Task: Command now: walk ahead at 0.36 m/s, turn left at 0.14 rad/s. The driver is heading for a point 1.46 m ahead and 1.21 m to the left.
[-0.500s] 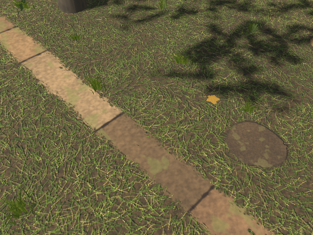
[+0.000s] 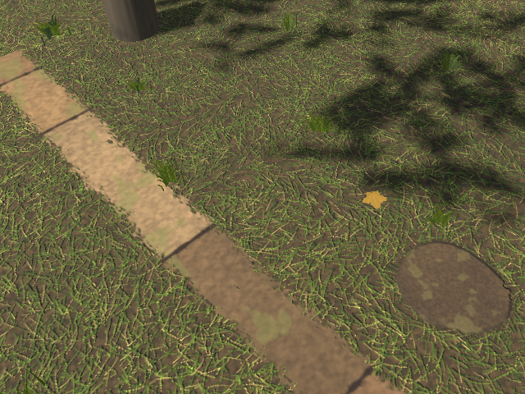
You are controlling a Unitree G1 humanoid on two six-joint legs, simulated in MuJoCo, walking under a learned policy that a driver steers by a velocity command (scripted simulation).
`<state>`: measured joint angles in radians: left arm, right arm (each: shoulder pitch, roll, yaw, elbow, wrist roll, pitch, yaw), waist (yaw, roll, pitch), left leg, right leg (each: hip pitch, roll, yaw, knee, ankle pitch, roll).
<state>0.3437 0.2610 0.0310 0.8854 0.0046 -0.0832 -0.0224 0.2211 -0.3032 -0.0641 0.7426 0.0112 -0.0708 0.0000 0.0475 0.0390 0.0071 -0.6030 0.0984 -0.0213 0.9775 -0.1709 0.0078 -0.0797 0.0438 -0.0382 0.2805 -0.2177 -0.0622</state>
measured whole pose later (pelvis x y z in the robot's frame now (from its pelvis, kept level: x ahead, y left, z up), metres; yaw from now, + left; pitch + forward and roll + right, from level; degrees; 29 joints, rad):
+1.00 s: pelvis +0.23 +0.00 -0.01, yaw +32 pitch +1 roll +1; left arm 0.17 0.27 0.06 0.68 0.01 0.02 0.04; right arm 0.18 -0.31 -0.09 0.62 0.02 0.07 -0.01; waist 0.02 0.02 0.06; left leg -0.47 0.01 -0.02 0.91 -0.39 -0.10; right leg -0.24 -0.07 -0.09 0.45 -0.23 0.00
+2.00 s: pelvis +0.19 -0.07 -0.01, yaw +55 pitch -1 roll +1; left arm 0.16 0.21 0.02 0.70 -0.01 0.03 0.04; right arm 0.24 -0.29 -0.07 0.80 0.03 0.06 -0.04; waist 0.01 0.01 0.06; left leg -0.14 -0.02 -0.07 0.61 -0.42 -0.08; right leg -0.30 0.01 0.04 0.49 -0.18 -0.02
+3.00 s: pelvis +0.24 -0.03 -0.02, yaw +55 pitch -1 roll +0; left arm 0.20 0.27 0.06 0.96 -0.02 -0.10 -0.02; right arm 0.39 -0.27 -0.04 1.00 0.03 -0.05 -0.02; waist -0.01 0.04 0.03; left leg -0.14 0.00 -0.09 0.81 -0.49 0.01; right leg -0.28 0.02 -0.06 0.58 -0.28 -0.05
